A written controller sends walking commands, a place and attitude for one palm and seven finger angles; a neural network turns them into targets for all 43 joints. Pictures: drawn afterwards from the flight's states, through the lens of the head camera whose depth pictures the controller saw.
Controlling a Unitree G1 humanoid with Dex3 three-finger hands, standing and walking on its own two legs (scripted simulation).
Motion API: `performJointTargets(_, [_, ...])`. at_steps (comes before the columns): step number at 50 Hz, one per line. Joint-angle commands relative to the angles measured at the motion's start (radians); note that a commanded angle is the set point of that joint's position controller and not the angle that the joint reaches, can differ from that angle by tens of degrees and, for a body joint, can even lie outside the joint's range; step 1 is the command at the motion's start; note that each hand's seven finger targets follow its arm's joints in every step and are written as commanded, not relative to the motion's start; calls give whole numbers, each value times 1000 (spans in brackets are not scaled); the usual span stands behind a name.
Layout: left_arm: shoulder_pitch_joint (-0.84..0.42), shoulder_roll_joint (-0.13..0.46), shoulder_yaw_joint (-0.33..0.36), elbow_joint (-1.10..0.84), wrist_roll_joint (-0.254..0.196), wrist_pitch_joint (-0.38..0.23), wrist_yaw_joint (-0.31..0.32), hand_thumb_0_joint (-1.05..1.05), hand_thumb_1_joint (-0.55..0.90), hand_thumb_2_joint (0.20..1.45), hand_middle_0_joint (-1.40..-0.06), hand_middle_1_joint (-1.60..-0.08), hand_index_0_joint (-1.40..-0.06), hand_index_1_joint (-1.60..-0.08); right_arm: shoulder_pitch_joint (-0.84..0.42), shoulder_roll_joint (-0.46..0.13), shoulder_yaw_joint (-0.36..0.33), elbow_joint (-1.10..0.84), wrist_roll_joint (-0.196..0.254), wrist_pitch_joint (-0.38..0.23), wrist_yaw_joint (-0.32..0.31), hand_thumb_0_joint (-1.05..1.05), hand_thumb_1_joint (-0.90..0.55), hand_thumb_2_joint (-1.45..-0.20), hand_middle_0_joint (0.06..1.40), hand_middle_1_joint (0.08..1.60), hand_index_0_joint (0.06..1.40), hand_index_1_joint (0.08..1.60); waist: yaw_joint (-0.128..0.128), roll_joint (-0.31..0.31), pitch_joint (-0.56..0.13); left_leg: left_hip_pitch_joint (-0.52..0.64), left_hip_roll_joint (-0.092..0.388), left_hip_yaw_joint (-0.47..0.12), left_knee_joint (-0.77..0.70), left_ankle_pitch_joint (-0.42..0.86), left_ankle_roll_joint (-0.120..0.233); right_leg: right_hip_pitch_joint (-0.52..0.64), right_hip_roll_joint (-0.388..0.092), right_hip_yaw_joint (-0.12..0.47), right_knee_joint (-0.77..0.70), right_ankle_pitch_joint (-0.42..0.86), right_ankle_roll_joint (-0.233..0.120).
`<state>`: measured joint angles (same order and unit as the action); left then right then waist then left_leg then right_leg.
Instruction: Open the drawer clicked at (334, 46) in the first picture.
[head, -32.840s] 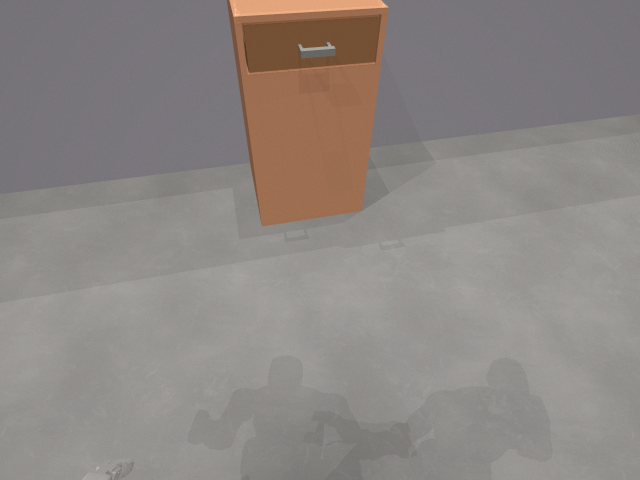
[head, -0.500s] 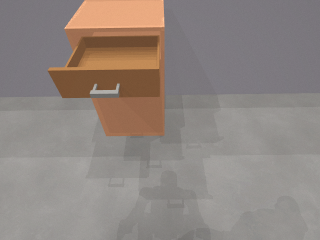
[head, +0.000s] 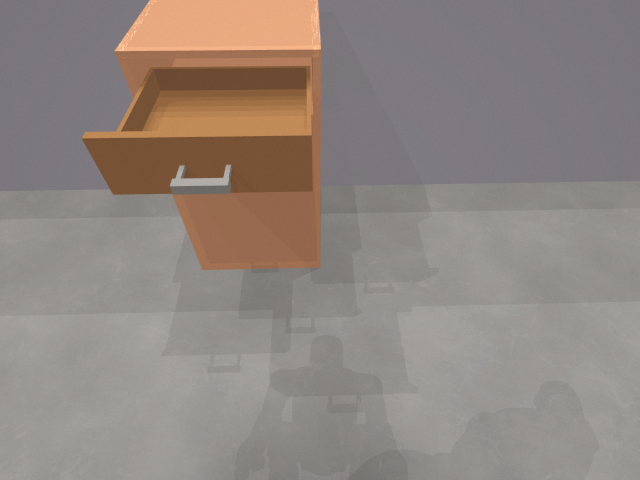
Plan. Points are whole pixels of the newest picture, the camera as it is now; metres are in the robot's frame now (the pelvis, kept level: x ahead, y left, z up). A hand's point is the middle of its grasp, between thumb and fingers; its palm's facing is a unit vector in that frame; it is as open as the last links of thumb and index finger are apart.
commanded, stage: look to check the result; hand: left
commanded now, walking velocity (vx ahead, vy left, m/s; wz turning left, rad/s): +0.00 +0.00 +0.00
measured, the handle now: (203, 178) +0.62 +0.26 -0.02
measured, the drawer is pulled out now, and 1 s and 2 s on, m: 0.30 0.30 0.30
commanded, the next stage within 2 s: stand and wait in 0.48 s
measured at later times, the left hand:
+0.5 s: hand out of the picture +0.02 +0.17 -0.17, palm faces +0.02 -0.98 -0.21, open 7.4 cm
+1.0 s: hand out of the picture +0.04 +0.18 -0.17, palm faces +0.01 -0.97 -0.25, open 7.4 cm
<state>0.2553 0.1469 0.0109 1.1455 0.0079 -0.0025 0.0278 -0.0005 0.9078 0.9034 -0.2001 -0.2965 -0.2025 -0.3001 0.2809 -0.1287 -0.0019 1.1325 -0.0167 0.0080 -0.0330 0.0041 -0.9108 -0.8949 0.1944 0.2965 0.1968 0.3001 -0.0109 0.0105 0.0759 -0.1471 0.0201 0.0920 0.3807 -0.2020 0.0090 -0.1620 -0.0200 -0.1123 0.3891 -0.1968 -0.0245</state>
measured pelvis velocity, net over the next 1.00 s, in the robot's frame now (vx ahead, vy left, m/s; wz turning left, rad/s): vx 0.01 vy -0.02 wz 0.00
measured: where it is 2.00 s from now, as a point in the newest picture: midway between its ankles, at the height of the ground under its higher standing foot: outside the picture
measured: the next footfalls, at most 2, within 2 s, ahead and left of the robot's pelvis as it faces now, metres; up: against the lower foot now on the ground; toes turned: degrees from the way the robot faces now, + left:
none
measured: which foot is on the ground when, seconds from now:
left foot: down 0.00-1.00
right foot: down 0.00-1.00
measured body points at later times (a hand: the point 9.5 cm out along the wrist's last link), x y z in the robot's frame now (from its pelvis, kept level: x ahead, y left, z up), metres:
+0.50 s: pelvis +0.01 -0.01 +0.00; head +0.03 -0.01 +0.45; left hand +0.02 +0.22 -0.16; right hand +0.01 -0.23 -0.16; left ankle +0.00 +0.11 -0.74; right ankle +0.01 -0.10 -0.75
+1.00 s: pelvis +0.01 -0.02 +0.00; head +0.03 -0.03 +0.45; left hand +0.05 +0.23 -0.15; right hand +0.03 -0.26 -0.16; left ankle +0.00 +0.11 -0.74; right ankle +0.01 -0.10 -0.75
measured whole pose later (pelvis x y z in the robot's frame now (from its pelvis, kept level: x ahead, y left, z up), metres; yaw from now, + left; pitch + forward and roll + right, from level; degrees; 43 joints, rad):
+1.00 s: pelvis +0.01 -0.02 +0.00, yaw +0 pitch -1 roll +0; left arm 0.19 0.20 0.02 1.13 0.01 -0.02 0.02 0.00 0.90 0.90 -0.20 -0.30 -0.20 -0.30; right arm 0.21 -0.20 -0.01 1.13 -0.02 0.01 -0.03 0.00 -0.91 -0.89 0.20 0.30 0.20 0.30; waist -0.01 0.01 0.07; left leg -0.12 0.04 0.08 0.35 -0.20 -0.02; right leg -0.13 0.01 -0.12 0.35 -0.20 -0.05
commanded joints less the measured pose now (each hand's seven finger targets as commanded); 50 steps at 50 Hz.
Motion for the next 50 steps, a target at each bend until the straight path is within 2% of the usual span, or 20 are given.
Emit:
performJointTargets(1, [53, 112, 19, -31, 3, -11, 12, 0, 900, 900, -200, -300, -200, -300, 65, -99, -17, -24, 0, -11, -3, 0, -900, -900, 200, 300, 200, 300, 2, 2, -3, -27, 97, -97, -83, 60, 10, -8, -100, 110, -85, 33, -8])
performJointTargets(14, [46, 122, 23, -30, 5, -16, 12, 0, 900, 900, -200, -300, -200, -300, 42, -116, -23, -27, 0, -15, -5, 0, -900, -900, 200, 300, 200, 300, 0, 7, -16, -3, 101, -98, -76, 97, 11, 0, -100, 115, -86, 80, -10])
performJointTargets(18, [39, 126, 23, -33, 5, -15, 12, 0, 900, 900, -200, -300, -200, -300, 36, -119, -21, -28, 1, -12, -4, 0, -900, -900, 200, 300, 200, 300, 1, -7, 7, -16, 101, -100, -85, 68, 10, -8, -97, 115, -97, 47, -9])
performJointTargets(20, [31, 132, 23, -34, 5, -15, 10, 0, 900, 900, -200, -300, -200, -300, 28, -122, -21, -28, -1, -13, -3, 0, -900, -900, 200, 300, 200, 300, 1, 7, 10, -17, 99, -100, -89, 67, 9, -13, -102, 119, -99, 45, -10])
performJointTargets(28, [11, 159, 29, -46, 5, -22, 9, 0, 900, 900, -200, -300, -200, -300, 11, -145, -27, -34, 0, -15, -2, 0, -900, -900, 200, 300, 200, 300, 2, -17, -36, 11, 103, -99, -78, 113, 10, 18, -106, 115, -98, 109, -13])
performJointTargets(32, [-3, 164, 28, -46, 4, -23, 9, 0, 900, 900, -200, -300, -200, -300, 4, -152, -25, -31, -1, -15, -2, 0, -900, -900, 200, 300, 200, 300, 0, 8, -35, 9, 103, -96, -81, 111, 6, 21, -108, 120, -101, 119, -14])
performJointTargets(43, [-27, 196, 33, -53, 4, -25, 6, 0, 900, 900, -200, -300, -200, -300, -23, -187, -29, -36, -1, -14, 0, 0, -900, -900, 200, 300, 200, 300, 2, -8, -31, 18, 107, -100, -89, 97, 6, 19, -106, 122, -118, 88, -15])
performJointTargets(45, [-36, 199, 33, -52, 4, -25, 5, 0, 900, 900, -200, -300, -200, -300, -27, -189, -28, -35, -2, -15, 1, 0, -900, -900, 200, 300, 200, 300, 1, 12, -38, 18, 107, -99, -91, 96, 4, 23, -109, 127, -120, 89, -16])
performJointTargets(50, [-52, 220, 37, -55, 4, -28, 4, 0, 900, 900, -200, -300, -200, -300, -41, -207, -32, -39, -1, -16, 1, 0, -900, -900, 200, 300, 200, 300, 0, -4, -44, 26, 108, -102, -91, 114, 4, 31, -112, 126, -121, 126, -17])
